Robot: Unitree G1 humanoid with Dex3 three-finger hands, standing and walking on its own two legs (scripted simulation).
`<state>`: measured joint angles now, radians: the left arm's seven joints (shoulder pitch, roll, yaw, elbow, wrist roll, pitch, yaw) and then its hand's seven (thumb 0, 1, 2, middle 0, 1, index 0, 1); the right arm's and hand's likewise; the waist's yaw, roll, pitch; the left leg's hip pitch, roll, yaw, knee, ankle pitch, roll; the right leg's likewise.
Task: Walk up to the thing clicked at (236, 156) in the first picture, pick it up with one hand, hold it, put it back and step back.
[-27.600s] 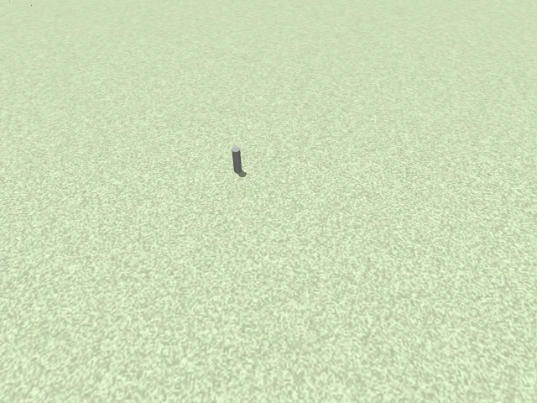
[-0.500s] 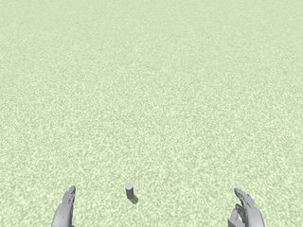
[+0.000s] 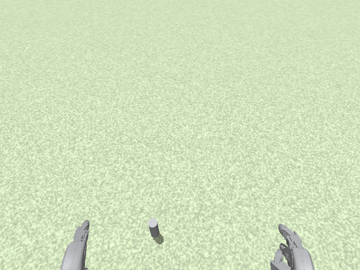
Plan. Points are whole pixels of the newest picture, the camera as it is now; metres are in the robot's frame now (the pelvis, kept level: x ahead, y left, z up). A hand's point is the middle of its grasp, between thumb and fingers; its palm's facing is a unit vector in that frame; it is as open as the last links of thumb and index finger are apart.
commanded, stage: stand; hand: left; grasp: from the side
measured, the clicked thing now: (154, 228) +0.43 +0.15 -0.65
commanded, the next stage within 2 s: none
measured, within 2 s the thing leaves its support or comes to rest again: neither
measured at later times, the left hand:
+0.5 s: hand (105, 262) +0.17 +0.18 -0.06, palm faces +0.11 -0.96 -0.27, open 10.2 cm
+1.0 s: hand out of the picture +0.06 +0.25 -0.11, palm faces +0.02 -0.94 -0.35, open 7.4 cm
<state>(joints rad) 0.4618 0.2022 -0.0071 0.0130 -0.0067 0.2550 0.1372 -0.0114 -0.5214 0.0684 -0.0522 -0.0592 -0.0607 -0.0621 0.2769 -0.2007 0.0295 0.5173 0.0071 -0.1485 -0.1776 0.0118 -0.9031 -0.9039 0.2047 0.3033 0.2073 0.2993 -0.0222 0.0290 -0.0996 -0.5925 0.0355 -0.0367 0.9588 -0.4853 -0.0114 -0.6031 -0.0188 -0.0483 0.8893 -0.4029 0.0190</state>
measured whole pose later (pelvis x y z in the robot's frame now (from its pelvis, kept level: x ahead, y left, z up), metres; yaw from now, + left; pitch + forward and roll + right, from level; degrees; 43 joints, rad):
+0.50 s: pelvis +0.00 +0.00 +0.00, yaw +0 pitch +7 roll -2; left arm 0.46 0.20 -0.01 0.01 -0.01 0.26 0.14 0.00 0.41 0.77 -0.19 -0.28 -0.20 -0.29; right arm 0.28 -0.20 0.03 0.52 0.01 -0.15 -0.17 0.01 -0.90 -0.90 0.21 0.30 0.21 0.30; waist -0.02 0.03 -0.10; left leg -0.59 0.04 -0.04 0.96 -0.49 -0.01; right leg -0.60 -0.02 -0.05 0.89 -0.41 0.02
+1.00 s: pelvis +0.00 +0.00 +0.04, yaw +1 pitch -3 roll +0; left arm 0.24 0.32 0.02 0.93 0.03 0.01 0.02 0.01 0.90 0.90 -0.20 -0.30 -0.21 -0.30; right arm 0.22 -0.31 -0.03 0.96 -0.04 0.00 -0.01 0.01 -0.91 -0.90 0.20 0.30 0.21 0.30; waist 0.01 0.01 0.05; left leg -0.24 -0.01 -0.02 0.61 -0.32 0.00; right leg -0.27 -0.06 -0.04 0.60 -0.28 0.03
